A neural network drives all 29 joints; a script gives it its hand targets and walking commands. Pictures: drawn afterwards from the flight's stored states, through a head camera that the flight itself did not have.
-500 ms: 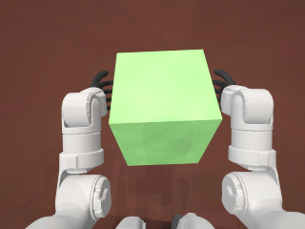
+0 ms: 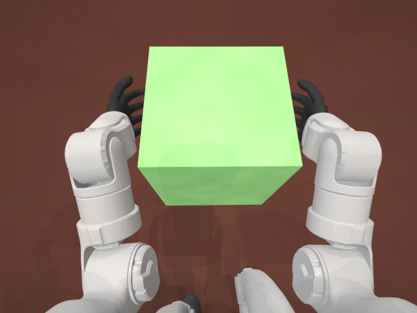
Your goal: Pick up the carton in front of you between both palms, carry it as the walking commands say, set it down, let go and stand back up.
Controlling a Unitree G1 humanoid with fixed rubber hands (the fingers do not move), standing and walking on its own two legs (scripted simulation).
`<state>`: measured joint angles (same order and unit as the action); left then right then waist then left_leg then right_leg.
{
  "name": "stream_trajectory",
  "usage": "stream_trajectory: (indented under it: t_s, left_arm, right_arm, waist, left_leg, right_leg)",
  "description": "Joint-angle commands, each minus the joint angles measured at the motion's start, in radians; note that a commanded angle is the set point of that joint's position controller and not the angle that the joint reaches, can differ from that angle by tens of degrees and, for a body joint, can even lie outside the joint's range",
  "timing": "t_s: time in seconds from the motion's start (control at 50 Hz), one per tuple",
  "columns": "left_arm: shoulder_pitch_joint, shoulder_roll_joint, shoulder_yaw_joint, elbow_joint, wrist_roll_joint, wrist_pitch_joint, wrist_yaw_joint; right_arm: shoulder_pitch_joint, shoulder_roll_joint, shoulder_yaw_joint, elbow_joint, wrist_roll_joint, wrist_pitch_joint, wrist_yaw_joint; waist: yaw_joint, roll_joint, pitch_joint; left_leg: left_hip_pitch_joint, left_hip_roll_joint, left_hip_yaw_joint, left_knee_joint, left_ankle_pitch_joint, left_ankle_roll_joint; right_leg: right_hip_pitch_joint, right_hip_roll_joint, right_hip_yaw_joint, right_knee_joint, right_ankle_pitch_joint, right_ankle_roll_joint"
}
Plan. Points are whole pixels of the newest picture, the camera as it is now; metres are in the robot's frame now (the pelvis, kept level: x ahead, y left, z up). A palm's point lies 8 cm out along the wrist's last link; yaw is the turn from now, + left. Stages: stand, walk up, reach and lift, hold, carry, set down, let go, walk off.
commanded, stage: carry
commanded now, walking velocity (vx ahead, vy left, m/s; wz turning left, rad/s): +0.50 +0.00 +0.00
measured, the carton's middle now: (214, 139) +0.41 -0.03 +0.05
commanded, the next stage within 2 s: none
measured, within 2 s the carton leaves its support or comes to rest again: neither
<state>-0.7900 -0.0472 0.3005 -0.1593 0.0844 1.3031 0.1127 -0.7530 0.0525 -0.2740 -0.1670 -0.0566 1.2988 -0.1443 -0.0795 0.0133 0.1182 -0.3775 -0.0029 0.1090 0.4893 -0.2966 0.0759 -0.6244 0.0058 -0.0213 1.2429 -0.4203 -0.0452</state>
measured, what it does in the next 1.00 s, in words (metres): climbs: right foot, then left foot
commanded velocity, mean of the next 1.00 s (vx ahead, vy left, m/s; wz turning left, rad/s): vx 0.50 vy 0.00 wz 0.00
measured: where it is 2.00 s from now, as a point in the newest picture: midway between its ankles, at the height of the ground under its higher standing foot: (193, 100)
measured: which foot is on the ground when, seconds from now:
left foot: down 0.00-0.24, up 0.26-0.64, down 0.66-1.00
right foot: up 0.00-0.20, down 0.22-0.68, up 0.70-1.00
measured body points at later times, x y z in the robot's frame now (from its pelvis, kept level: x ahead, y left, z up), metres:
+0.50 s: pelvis +0.31 -0.04 +0.02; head +0.37 -0.04 +0.47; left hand +0.68 +0.15 +0.16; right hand +0.71 -0.15 +0.15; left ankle +0.36 +0.10 -0.64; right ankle +0.29 -0.11 -0.72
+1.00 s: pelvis +0.60 +0.00 +0.04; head +0.65 +0.01 +0.49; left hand +1.01 +0.14 +0.19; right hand +0.99 -0.17 +0.20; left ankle +0.54 +0.08 -0.70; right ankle +0.72 -0.13 -0.64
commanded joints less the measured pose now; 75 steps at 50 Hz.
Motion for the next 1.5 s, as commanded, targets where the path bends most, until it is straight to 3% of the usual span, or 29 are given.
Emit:
stream_trajectory:
  t_s: [0.0, 0.12, 0.18, 0.2, 0.22, 0.24, 0.26, 0.32, 0.46, 0.56, 0.62, 0.64, 0.66, 0.68, 0.74, 0.78, 0.9, 1.0, 1.04, 1.06, 1.08, 1.1, 1.12, 1.16, 1.2, 1.28, 1.4, 1.46, 1.48]
  left_arm:
    - [-0.636, -0.878, -0.688, -0.032, -0.324, -0.016, -0.15]
    - [-0.608, -0.859, -0.685, 0.11, -0.307, 0.01, -0.163]
    - [-0.624, -0.902, -0.673, 0.201, -0.343, 0.016, -0.191]
    - [-0.619, -0.922, -0.664, 0.228, -0.359, 0.015, -0.201]
    - [-0.586, -0.916, -0.641, 0.25, -0.361, 0.018, -0.209]
    - [-0.656, -0.94, -0.653, 0.245, -0.382, 0.006, -0.217]
    - [-0.678, -0.979, -0.659, 0.227, -0.414, 0.006, -0.225]
    - [-0.837, -1.092, -0.705, 0.096, -0.525, -0.011, -0.243]
    - [-0.822, -1.05, -0.719, 0.003, -0.557, -0.01, -0.235]
    - [-0.733, -0.965, -0.705, 0.061, -0.506, 0.01, -0.23]
    - [-0.709, -0.945, -0.688, 0.138, -0.484, 0.022, -0.231]
    - [-0.708, -0.943, -0.683, 0.159, -0.477, 0.024, -0.232]
    - [-0.72, -0.96, -0.677, 0.175, -0.477, 0.028, -0.234]
    - [-0.734, -0.966, -0.665, 0.185, -0.467, 0.029, -0.236]
    - [-0.773, -1.002, -0.642, 0.166, -0.439, 0.016, -0.218]
    - [-0.77, -1.001, -0.62, 0.139, -0.412, 0.009, -0.193]
    - [-0.707, -0.935, -0.63, 0.1, -0.353, 0.009, -0.145]
    - [-0.672, -0.93, -0.649, 0.196, -0.357, 0.021, -0.169]
    - [-0.663, -0.949, -0.64, 0.251, -0.37, 0.02, -0.186]
    - [-0.652, -0.958, -0.63, 0.275, -0.378, 0.017, -0.195]
    - [-0.638, -0.965, -0.619, 0.292, -0.383, 0.012, -0.204]
    - [-0.674, -0.959, -0.618, 0.291, -0.388, -0.002, -0.208]
    - [-0.705, -0.995, -0.63, 0.258, -0.417, -0.003, -0.213]
    - [-0.807, -1.062, -0.667, 0.147, -0.485, -0.015, -0.224]
    - [-0.883, -1.093, -0.692, 0.064, -0.539, -0.019, -0.226]
    - [-0.863, -1.065, -0.703, 0.003, -0.561, -0.011, -0.224]
    - [-0.759, -0.978, -0.698, 0.081, -0.511, 0.012, -0.228]
    - [-0.737, -0.97, -0.685, 0.17, -0.491, 0.021, -0.233]
    - [-0.732, -0.968, -0.678, 0.198, -0.486, 0.022, -0.234]
  right_arm:
    - [-0.846, 0.947, 0.756, -0.152, 0.515, -0.006, 0.254]
    - [-0.764, 0.918, 0.705, 0.056, 0.478, 0.02, 0.285]
    - [-0.762, 0.94, 0.674, 0.156, 0.453, 0.022, 0.291]
    - [-0.766, 0.948, 0.664, 0.181, 0.444, 0.02, 0.291]
    - [-0.749, 0.966, 0.663, 0.179, 0.441, 0.023, 0.286]
    - [-0.788, 0.96, 0.629, 0.197, 0.421, 0.02, 0.282]
    - [-0.814, 0.988, 0.634, 0.201, 0.418, 0.015, 0.274]
    - [-0.835, 1.015, 0.61, 0.138, 0.392, -0.005, 0.236]
    - [-0.749, 0.934, 0.62, 0.05, 0.313, -0.017, 0.171]
    - [-0.725, 0.879, 0.642, 0.075, 0.314, 0.005, 0.174]
    - [-0.722, 0.883, 0.639, 0.133, 0.336, 0.02, 0.196]
    - [-0.711, 0.882, 0.634, 0.155, 0.351, 0.021, 0.205]
    - [-0.715, 0.873, 0.624, 0.179, 0.353, 0.018, 0.211]
    - [-0.721, 0.905, 0.624, 0.201, 0.359, 0.012, 0.218]
    - [-0.862, 1.015, 0.666, 0.087, 0.455, 0.006, 0.244]
    - [-0.944, 1.053, 0.684, 0.015, 0.507, 0.001, 0.251]
    - [-0.891, 0.994, 0.671, -0.007, 0.508, 0.012, 0.25]
    - [-0.804, 0.962, 0.655, 0.128, 0.456, 0.022, 0.261]
    - [-0.79, 0.965, 0.642, 0.179, 0.441, 0.021, 0.264]
    - [-0.78, 0.97, 0.636, 0.203, 0.435, 0.019, 0.265]
    - [-0.794, 0.982, 0.632, 0.217, 0.432, 0.017, 0.268]
    - [-0.817, 1.005, 0.619, 0.217, 0.432, 0.016, 0.269]
    - [-0.858, 1.012, 0.622, 0.213, 0.428, 0.01, 0.263]
    - [-0.869, 1.03, 0.613, 0.169, 0.419, -0.003, 0.242]
    - [-0.853, 1.019, 0.598, 0.132, 0.399, -0.01, 0.218]
    - [-0.783, 0.964, 0.602, 0.08, 0.349, -0.011, 0.179]
    - [-0.73, 0.893, 0.621, 0.12, 0.319, 0.01, 0.177]
    - [-0.721, 0.9, 0.615, 0.193, 0.335, 0.021, 0.201]
    - [-0.705, 0.901, 0.606, 0.225, 0.348, 0.021, 0.21]
  waist:
    - [-0.002, 0.086, -0.684]
    - [0.014, 0.158, -0.551]
    - [0.093, 0.139, -0.594]
    - [0.14, 0.086, -0.657]
    - [0.146, -0.143, -0.745]
    - [0.161, -0.312, -0.742]
    - [0.147, -0.245, -0.691]
    - [0.138, -0.059, -0.616]
    - [0.153, -0.108, -0.629]
    - [0.16, -0.157, -0.576]
    - [0.071, -0.152, -0.63]
    - [0.023, -0.112, -0.695]
    - [0.003, 0.114, -0.809]
    - [-0.017, 0.303, -0.788]
    - [-0.002, 0.037, -0.664]
    - [0.019, 0.054, -0.654]
    - [0.009, 0.107, -0.622]
    - [0.016, 0.154, -0.56]
    - [0.079, 0.135, -0.607]
    - [0.125, 0.089, -0.677]
    - [0.161, -0.076, -0.75]
    - [0.163, -0.357, -0.765]
    - [0.153, -0.268, -0.729]
    - [0.161, -0.074, -0.66]
    - [0.139, -0.074, -0.66]
    - [0.142, -0.112, -0.666]
    - [0.153, -0.166, -0.591]
    - [0.076, -0.141, -0.625]
    - [0.033, -0.093, -0.691]
  left_leg:
    - [0.703, 0.279, -0.334, -0.056, 0.6, 0.156]
    - [0.509, 0.194, -0.126, -0.071, 0.691, 0.091]
    - [0.377, 0.163, 0.001, 0.161, 0.858, 0.013]
    - [0.23, 0.141, 0.01, 0.318, 0.654, -0.017]
    - [-0.012, 0.048, -0.012, 0.568, 0.207, -0.054]
    - [-0.27, -0.087, -0.079, 0.786, -0.208, -0.061]
    - [-0.366, -0.022, -0.156, 0.915, -0.219, -0.034]
    - [-0.388, 0.047, -0.148, 0.823, -0.104, -0.02]
    - [-0.429, 0.056, -0.068, 0.526, -0.058, -0.049]
    - [-0.283, -0.004, 0.03, 0.227, 0.07, -0.036]
    - [0.077, -0.082, 0.122, 0.007, 0.139, 0.005]
    - [0.34, -0.013, 0.034, 0.007, 0.135, 0.026]
    - [0.621, 0.274, -0.439, 0.0, 0.12, 0.146]
    - [0.73, 0.352, -0.735, -0.11, 0.317, 0.247]
    - [0.627, 0.307, -0.5, -0.026, 0.464, 0.183]
    - [0.567, 0.276, -0.422, -0.065, 0.362, 0.138]
    - [0.541, 0.252, -0.278, -0.105, 0.387, 0.16]
    - [0.461, 0.201, -0.123, -0.048, 0.604, 0.081]
    - [0.377, 0.167, -0.022, 0.146, 0.792, 0.025]
    - [0.236, 0.149, 0.006, 0.298, 0.662, -0.015]
    - [0.01, 0.084, 0.001, 0.521, 0.321, -0.054]
    - [-0.304, -0.089, -0.046, 0.76, -0.185, -0.08]
    - [-0.408, -0.026, -0.141, 0.914, -0.228, -0.05]
    - [-0.449, 0.028, -0.146, 0.896, -0.163, -0.027]
    - [-0.417, 0.053, -0.143, 0.792, -0.111, -0.029]
    - [-0.427, 0.051, -0.088, 0.621, -0.116, -0.043]
    - [-0.247, 0.001, 0.021, 0.228, 0.049, -0.043]
    - [0.09, -0.074, 0.12, 0.014, 0.118, -0.007]
    - [0.343, -0.012, 0.039, 0.015, 0.111, 0.017]
  right_leg:
    - [-0.199, -0.026, -0.009, -0.119, 0.001, 0.0]
    - [0.02, 0.023, -0.131, -0.554, 0.227, 0.004]
    - [0.392, 0.083, -0.213, -0.751, 0.309, -0.032]
    - [0.623, 0.013, -0.129, -0.732, 0.272, -0.046]
    - [0.839, -0.279, 0.329, -0.76, 0.26, -0.134]
    - [0.946, -0.367, 0.657, -0.876, 0.325, -0.258]
    - [0.929, -0.367, 0.588, -0.847, 0.337, -0.262]
    - [0.774, -0.284, 0.356, -0.827, 0.487, -0.184]
    - [0.804, -0.267, 0.206, -0.855, 0.538, -0.205]
    - [0.772, -0.206, 0.058, -0.807, 0.739, -0.145]
    - [0.672, -0.165, -0.076, -0.569, 0.986, -0.058]
    - [0.507, -0.149, -0.094, -0.422, 0.804, -0.018]
    - [0.213, -0.066, -0.089, -0.154, 0.448, 0.032]
    - [-0.056, 0.092, -0.037, 0.064, -0.07, 0.05]
    - [-0.21, -0.025, 0.053, 0.148, -0.035, -0.002]
    - [-0.176, -0.043, 0.047, 0.039, 0.012, -0.001]
    - [-0.177, -0.053, -0.028, -0.247, 0.072, 0.021]
    - [0.041, 0.017, -0.141, -0.581, 0.195, 0.004]
    - [0.327, 0.076, -0.218, -0.739, 0.254, -0.023]
    - [0.581, 0.022, -0.16, -0.735, 0.251, -0.043]
    - [0.8, -0.217, 0.219, -0.771, 0.163, -0.102]
    - [0.96, -0.367, 0.646, -0.872, 0.355, -0.255]
    - [0.981, -0.378, 0.601, -0.826, 0.413, -0.269]
    - [0.858, -0.315, 0.426, -0.783, 0.52, -0.218]
    - [0.794, -0.282, 0.337, -0.814, 0.454, -0.175]
    - [0.792, -0.28, 0.254, -0.839, 0.461, -0.202]
    - [0.711, -0.215, 0.069, -0.814, 0.63, -0.139]
    - [0.608, -0.177, -0.054, -0.603, 0.838, -0.061]
    - [0.465, -0.152, -0.086, -0.455, 0.715, -0.016]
